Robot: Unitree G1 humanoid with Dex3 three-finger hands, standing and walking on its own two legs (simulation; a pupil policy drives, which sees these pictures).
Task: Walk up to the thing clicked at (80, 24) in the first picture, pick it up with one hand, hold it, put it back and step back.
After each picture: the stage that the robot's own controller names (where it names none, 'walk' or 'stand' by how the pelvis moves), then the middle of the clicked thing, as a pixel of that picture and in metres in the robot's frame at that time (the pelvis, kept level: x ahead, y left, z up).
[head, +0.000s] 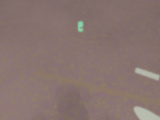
stand; (80, 26) +1.71 +0.04 -0.72
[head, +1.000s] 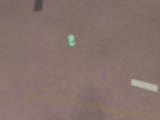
walk; (71, 40) +1.57 +0.25 -0.70
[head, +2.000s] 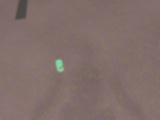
walk; (59, 65) +1.02 +0.33 -0.71
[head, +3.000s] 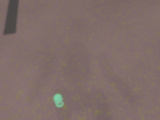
walk; (58, 100) +0.61 +0.26 -0.71
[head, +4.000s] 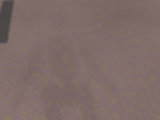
stand; out of the picture +0.38 +0.16 -0.70
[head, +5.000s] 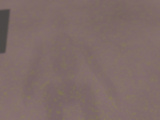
stand; out of the picture +0.32 +0.19 -0.72
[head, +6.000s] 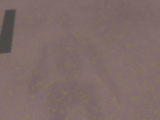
stand; out of the picture +0.33 +0.17 -0.73
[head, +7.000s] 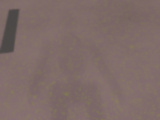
stand; out of the picture +0.32 +0.17 -0.73
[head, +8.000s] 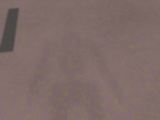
stand; out of the picture +0.32 +0.17 -0.73
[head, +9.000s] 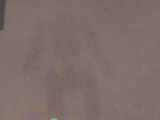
go down; out of the picture +0.34 +0.17 -0.70
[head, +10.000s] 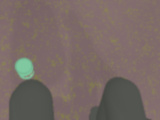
go down; (25, 69) +0.41 +0.21 -0.29
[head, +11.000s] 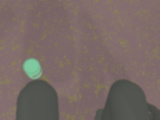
close in; (33, 69) +0.41 +0.20 -0.30
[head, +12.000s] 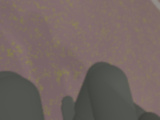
close in; out of the picture +0.40 +0.24 -0.22
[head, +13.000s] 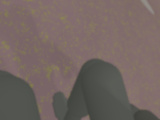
close; out of the picture +0.39 +0.25 -0.22
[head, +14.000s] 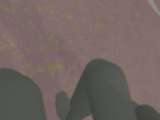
lift; out of the picture +0.36 +0.23 -0.22
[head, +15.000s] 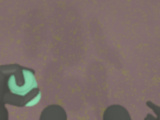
lift; (26, 89) +0.31 +0.19 -0.02
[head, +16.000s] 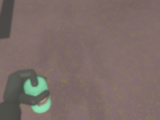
hold; (38, 95) +0.31 +0.16 +0.00
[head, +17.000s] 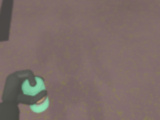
hold; (36, 95) +0.31 +0.18 -0.01
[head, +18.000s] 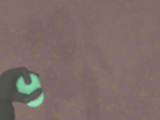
crouch; (31, 91) +0.33 +0.18 -0.07
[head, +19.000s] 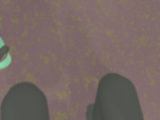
lower; out of the picture +0.44 +0.24 -0.12
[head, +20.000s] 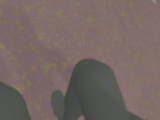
lower; out of the picture +0.40 +0.26 -0.22
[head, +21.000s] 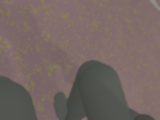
lower; out of the picture +0.40 +0.26 -0.22
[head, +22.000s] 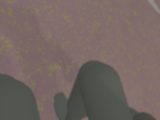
lower; out of the picture +0.39 +0.26 -0.22
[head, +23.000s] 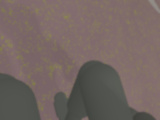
lower; out of the picture +0.39 +0.26 -0.23
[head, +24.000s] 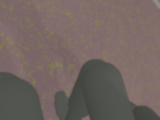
open; out of the picture +0.38 +0.24 -0.22
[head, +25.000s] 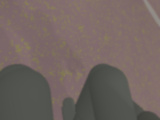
stand; out of the picture +0.37 +0.22 -0.22
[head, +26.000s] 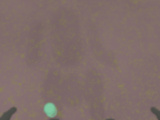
stand; (50, 110) +0.35 +0.18 -0.55
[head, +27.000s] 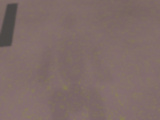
stand; out of the picture +0.33 +0.17 -0.66
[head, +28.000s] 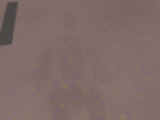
stand; out of the picture +0.33 +0.17 -0.67
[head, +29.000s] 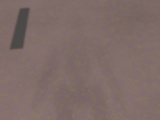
stand; out of the picture +0.35 +0.16 -0.72
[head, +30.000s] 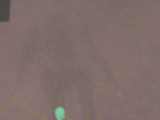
walk; (60, 113) +0.40 +0.12 -0.71
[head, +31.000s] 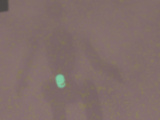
walk; (60, 81) +0.65 +0.20 -0.69
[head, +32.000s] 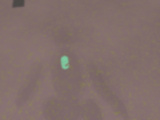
stand; (64, 62) +0.94 +0.20 -0.69
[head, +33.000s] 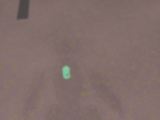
stand; (66, 72) +0.94 +0.18 -0.72
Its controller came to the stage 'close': yes
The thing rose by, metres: 0.70
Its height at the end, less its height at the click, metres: +0.00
